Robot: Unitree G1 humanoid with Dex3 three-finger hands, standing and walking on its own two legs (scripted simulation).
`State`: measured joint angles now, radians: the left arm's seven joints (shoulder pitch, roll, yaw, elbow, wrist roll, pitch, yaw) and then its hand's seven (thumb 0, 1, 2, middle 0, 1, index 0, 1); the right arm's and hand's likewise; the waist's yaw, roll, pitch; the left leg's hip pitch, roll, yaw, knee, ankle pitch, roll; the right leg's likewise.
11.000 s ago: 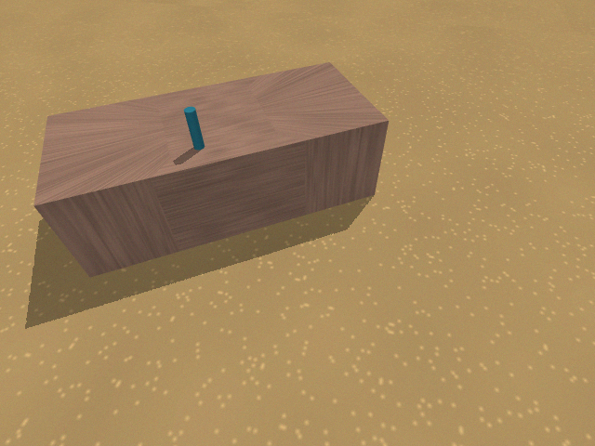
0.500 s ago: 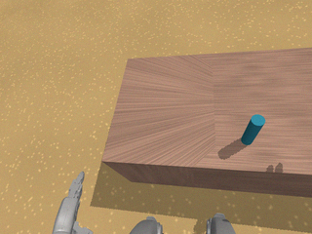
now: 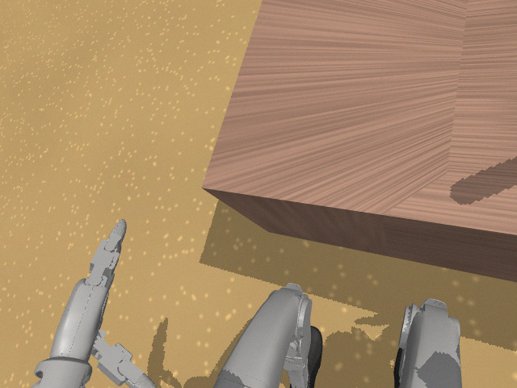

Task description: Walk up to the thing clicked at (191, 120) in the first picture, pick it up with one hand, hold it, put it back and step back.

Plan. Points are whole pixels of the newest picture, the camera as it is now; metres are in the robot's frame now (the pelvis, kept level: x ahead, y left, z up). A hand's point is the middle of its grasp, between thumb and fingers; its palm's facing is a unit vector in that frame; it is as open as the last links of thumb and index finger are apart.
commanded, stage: close in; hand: right
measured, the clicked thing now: out of the picture +0.50 -0.28 -0.07
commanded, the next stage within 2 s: rest palm in 0.58 s
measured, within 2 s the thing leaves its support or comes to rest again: leaves its support in 1.88 s
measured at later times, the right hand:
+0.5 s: hand out of the picture +0.46 -0.29 -0.09, palm faces +0.32 +0.95 +0.02, open 17.6 cm
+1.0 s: hand out of the picture +0.49 -0.26 -0.09, palm faces +0.33 +0.95 +0.01, open 16.6 cm
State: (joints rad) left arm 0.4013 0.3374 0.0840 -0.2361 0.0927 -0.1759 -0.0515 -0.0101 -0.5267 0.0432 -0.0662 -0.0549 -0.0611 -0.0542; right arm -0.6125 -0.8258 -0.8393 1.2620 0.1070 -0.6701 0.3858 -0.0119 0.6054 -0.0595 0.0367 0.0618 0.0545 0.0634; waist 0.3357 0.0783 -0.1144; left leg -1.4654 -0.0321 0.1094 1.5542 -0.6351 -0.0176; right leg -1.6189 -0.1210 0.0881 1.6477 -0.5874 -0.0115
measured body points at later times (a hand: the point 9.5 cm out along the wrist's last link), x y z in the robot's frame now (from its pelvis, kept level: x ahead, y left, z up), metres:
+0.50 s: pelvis -0.01 +0.01 -0.03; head +0.18 -0.09 +0.37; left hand +0.18 +0.25 +0.10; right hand +0.44 -0.34 -0.09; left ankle +0.05 +0.14 -0.53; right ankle +0.06 -0.11 -0.53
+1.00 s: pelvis -0.01 +0.01 -0.03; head +0.19 -0.09 +0.36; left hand +0.18 +0.26 +0.12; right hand +0.47 -0.31 -0.08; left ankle +0.05 +0.14 -0.53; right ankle +0.06 -0.11 -0.53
